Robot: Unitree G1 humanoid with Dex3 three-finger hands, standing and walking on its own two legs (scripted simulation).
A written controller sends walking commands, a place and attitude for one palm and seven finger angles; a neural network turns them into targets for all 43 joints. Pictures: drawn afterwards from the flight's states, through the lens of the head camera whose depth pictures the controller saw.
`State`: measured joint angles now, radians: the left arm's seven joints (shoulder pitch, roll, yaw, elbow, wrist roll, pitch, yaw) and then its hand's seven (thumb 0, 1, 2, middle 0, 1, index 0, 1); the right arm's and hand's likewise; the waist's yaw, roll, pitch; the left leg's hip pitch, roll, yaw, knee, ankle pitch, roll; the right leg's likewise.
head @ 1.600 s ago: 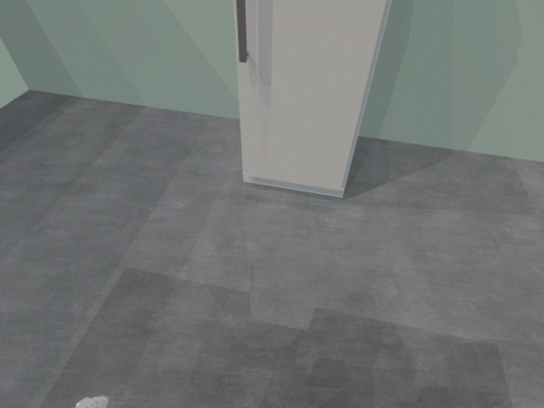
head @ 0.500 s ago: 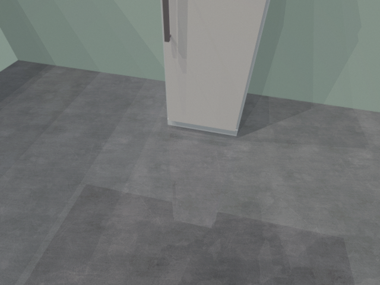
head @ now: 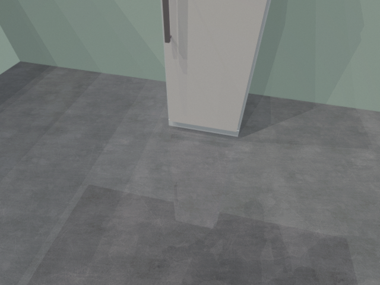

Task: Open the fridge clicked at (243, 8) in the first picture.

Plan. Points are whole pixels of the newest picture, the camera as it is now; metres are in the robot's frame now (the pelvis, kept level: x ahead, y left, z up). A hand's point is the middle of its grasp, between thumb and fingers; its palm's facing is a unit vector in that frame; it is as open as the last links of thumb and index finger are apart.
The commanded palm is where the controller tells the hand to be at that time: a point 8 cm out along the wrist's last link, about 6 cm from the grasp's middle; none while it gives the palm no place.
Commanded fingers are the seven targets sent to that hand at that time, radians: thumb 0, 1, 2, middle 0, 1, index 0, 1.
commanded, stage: walk to a spot facing it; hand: left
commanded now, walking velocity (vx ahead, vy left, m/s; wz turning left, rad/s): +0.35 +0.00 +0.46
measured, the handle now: out of the picture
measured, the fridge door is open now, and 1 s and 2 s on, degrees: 0 0 0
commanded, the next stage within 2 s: turn to face it in 1.16 s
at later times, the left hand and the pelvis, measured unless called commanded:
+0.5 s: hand out of the picture +0.09 +0.25 -0.18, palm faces +0.17 -0.97 -0.16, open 7.3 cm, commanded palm none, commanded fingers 0.00 0.90 0.90 -0.20 -0.30 -0.20 -0.30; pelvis +0.12 +0.07 +0.00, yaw +10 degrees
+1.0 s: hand (118, 203) +0.38 +0.24 -0.17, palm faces +0.32 -0.92 -0.23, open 7.2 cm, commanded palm none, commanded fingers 0.00 0.90 0.90 -0.20 -0.30 -0.20 -0.30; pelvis +0.36 +0.05 -0.01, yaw +16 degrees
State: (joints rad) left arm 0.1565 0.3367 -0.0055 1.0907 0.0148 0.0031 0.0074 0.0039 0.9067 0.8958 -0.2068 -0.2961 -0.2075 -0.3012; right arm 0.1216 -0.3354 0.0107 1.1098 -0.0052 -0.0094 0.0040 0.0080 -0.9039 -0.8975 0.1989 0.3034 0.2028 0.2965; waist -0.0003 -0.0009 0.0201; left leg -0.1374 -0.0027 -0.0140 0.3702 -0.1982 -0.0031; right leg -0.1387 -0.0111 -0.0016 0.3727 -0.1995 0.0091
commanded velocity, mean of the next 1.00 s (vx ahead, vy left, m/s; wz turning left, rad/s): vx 0.36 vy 0.00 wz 0.27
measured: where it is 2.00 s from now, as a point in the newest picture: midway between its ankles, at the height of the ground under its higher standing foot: (172, 233)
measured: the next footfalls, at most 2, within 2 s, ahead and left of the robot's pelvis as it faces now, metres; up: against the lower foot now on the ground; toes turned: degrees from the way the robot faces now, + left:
right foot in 0.80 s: +0.45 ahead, -0.01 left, +0.00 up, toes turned +4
left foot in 1.34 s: +0.57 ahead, +0.25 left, +0.00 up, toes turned +35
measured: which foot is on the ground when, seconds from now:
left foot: down 0.00-0.82, up 0.84-1.00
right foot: down 0.00-0.30, up 0.32-0.78, down 0.80-1.00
